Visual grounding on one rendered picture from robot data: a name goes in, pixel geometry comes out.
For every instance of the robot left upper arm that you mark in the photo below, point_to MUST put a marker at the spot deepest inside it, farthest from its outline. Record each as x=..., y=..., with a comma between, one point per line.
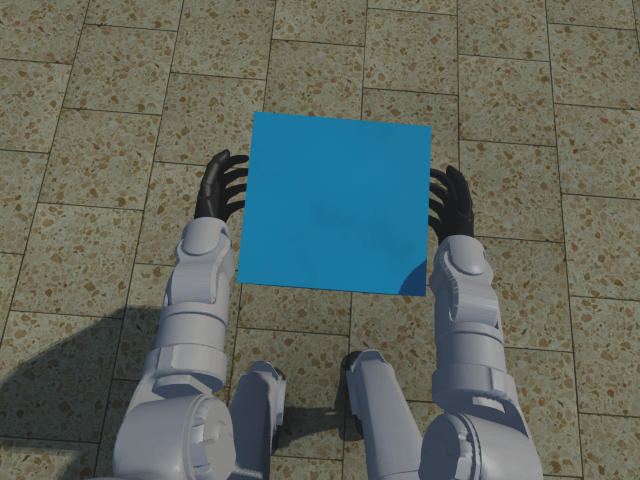
x=183, y=438

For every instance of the carton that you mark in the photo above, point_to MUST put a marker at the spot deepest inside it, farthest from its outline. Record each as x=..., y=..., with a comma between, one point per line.
x=336, y=204

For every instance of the robot right hand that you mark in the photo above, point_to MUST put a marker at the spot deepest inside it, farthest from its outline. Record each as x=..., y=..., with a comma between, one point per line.
x=456, y=215

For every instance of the robot left hand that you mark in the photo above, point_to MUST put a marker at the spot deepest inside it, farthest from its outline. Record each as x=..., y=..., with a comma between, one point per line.
x=213, y=197

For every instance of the left robot thigh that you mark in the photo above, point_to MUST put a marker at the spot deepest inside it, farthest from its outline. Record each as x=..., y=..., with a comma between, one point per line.
x=256, y=410

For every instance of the robot right foot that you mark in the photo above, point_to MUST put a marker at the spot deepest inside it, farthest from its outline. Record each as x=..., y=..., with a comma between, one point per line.
x=349, y=361

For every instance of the robot left forearm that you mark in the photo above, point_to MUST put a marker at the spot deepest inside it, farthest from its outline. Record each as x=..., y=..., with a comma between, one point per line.
x=188, y=358

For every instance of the robot right upper arm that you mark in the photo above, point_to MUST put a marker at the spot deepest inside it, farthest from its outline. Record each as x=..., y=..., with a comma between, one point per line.
x=458, y=446

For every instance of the robot right forearm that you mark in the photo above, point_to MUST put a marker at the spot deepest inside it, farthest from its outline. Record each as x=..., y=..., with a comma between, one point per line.
x=471, y=372

